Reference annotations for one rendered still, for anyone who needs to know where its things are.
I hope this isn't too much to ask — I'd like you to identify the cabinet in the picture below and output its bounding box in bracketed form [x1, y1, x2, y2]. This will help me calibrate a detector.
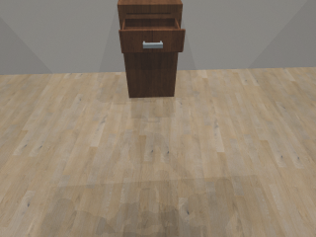
[118, 0, 183, 99]

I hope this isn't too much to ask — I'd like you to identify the handle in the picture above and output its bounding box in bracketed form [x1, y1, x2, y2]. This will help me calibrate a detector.
[142, 40, 163, 48]

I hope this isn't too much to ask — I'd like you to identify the drawer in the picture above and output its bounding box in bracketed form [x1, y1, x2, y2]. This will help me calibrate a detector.
[118, 18, 186, 53]

